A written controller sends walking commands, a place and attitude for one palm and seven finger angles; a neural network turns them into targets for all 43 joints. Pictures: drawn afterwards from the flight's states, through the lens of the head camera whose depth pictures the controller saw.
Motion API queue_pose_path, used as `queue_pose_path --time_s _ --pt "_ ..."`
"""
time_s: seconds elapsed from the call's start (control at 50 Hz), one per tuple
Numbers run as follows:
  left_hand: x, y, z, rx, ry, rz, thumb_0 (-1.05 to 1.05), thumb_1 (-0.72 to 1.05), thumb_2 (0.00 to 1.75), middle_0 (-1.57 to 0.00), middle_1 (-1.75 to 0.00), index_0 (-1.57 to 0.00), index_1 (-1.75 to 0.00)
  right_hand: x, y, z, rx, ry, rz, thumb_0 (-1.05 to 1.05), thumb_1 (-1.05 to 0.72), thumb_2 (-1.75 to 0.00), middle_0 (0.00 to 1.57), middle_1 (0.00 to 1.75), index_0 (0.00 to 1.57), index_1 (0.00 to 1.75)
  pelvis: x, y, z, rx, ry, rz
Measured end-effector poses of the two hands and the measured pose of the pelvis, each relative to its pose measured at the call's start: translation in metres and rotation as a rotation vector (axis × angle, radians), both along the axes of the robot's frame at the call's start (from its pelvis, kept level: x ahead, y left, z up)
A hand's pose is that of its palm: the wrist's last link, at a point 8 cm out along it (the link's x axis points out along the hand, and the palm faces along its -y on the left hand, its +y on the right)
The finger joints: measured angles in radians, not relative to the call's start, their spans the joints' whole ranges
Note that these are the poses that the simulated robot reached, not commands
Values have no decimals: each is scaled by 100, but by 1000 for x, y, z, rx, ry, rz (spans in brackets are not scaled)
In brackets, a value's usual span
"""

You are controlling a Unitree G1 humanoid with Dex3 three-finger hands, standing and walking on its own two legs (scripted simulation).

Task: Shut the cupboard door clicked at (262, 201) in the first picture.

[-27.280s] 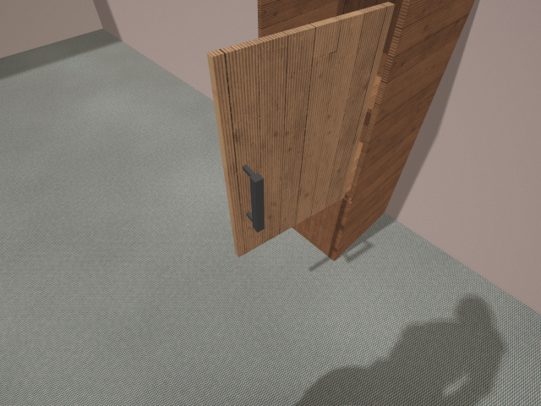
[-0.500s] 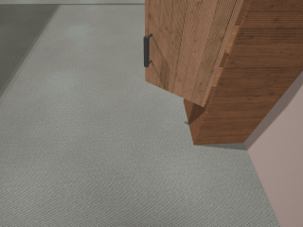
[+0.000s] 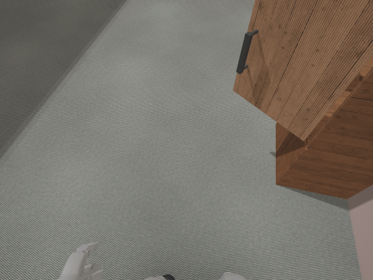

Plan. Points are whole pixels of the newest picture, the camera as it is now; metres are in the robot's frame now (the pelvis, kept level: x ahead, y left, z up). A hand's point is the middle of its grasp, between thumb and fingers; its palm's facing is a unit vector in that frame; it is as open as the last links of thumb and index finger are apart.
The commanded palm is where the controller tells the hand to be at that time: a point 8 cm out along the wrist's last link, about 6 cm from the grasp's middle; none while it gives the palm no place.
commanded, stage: walk to a spot facing it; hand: left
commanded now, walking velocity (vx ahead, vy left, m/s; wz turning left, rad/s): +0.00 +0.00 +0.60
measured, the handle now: (247, 52) +0.93 -0.23 -0.09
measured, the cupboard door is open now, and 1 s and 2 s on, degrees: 54 54 54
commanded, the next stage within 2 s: turn to face it in 1.36 s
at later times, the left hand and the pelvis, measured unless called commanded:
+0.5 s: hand out of the picture -0.04 +0.20 -0.20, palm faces +0.36 -0.90 -0.25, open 7.4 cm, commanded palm none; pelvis +0.02 -0.01 -0.02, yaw +20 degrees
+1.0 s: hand (94, 268) +0.16 +0.23 -0.15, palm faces +0.56 -0.79 -0.26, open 7.4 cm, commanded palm none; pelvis +0.18 +0.01 -0.01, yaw +36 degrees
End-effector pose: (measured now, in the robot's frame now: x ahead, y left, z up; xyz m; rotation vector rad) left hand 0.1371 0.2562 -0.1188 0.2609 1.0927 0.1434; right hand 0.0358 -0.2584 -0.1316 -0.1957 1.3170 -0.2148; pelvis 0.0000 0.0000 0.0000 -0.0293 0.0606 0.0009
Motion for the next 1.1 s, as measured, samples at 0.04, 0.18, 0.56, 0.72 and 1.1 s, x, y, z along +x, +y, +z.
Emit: queue_pose_path --time_s 0.04,0.18,0.56,0.72,1.1 --pt "-7 -8 2 10 -13 23 0 91 90 -20 -30 -19 -30 10 -11 -6 10 -7 22 0 -90 -90 21 30 20 30 0 -10 -3 10 1 28" --pt "-67 -28 4 37 66 134 0 91 90 -20 -30 -20 -30 53 -35 -18 36 -40 108 0 -91 -90 20 30 20 30 4 -31 -6 45 -18 119" --pt "-190 -7 -37 -85 249 479 1 91 90 -20 -30 -20 -30 179 55 8 17 -183 498 0 -91 -90 20 30 20 30 27 -3 -14 38 -36 370" --pt "-110 19 -8 -62 50 491 1 91 90 -20 -30 -19 -30 170 51 8 22 -41 509 0 -90 -90 21 30 20 30 67 3 1 28 -38 454" --pt "-35 -20 -3 -79 71 756 0 92 90 -20 -30 -20 -30 370 107 -2 64 -3 711 1 -91 -90 20 29 19 30 213 23 4 55 -16 713"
